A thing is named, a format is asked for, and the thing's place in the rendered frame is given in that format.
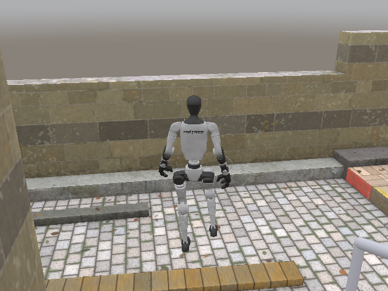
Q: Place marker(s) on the left robot upper arm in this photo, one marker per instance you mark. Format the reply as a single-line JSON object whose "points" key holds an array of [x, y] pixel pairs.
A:
{"points": [[175, 127]]}

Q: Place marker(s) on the humanoid robot torso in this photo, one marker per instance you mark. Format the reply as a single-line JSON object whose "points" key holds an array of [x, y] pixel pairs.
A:
{"points": [[193, 146]]}

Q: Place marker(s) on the robot head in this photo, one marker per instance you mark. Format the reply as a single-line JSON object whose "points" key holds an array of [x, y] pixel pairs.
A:
{"points": [[194, 106]]}

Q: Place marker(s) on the right robot forearm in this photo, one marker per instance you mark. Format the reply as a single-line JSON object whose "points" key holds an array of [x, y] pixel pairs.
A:
{"points": [[222, 163]]}

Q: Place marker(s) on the right robot hand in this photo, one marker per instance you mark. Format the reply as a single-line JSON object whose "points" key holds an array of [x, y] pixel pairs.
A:
{"points": [[226, 179]]}

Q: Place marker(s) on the right robot upper arm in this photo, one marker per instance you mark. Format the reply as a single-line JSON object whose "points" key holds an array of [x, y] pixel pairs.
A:
{"points": [[213, 128]]}

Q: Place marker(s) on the left robot hand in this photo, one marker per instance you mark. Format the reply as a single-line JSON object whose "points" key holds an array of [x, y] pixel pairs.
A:
{"points": [[167, 168]]}

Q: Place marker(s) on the left robot forearm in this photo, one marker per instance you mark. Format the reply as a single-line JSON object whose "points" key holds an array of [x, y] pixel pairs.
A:
{"points": [[165, 158]]}

